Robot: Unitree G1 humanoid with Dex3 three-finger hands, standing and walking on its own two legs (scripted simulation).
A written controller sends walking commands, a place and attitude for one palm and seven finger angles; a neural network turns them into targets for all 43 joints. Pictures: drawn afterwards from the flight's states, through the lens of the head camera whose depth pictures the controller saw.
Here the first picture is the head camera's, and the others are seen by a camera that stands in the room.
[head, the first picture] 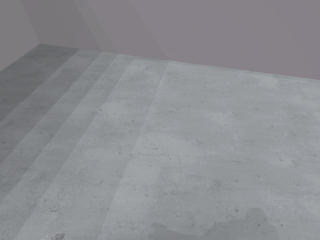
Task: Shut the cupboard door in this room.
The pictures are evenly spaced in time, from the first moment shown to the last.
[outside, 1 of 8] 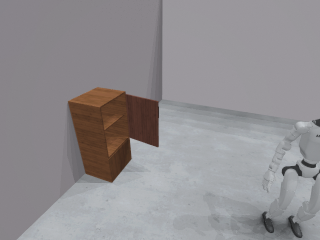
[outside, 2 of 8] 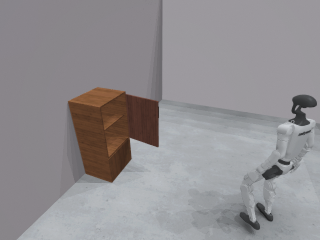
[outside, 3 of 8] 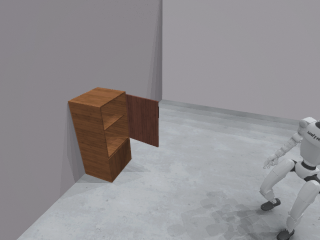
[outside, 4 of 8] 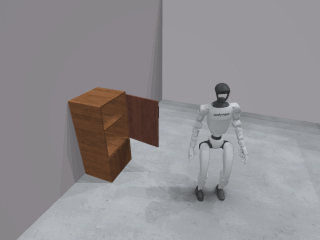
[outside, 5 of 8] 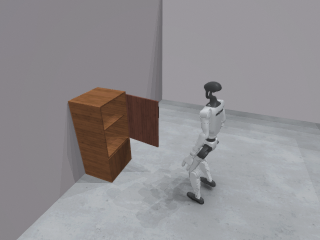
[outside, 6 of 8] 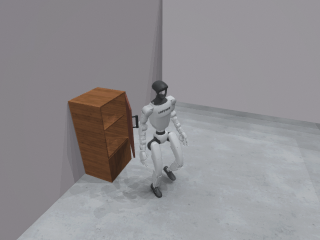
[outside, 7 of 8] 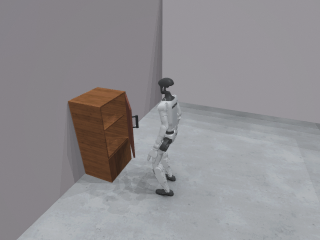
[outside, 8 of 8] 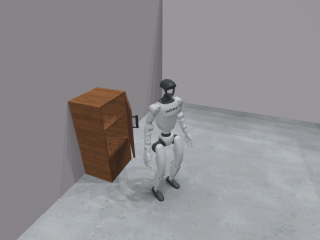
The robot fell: no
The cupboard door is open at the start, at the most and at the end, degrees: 82 88 38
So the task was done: no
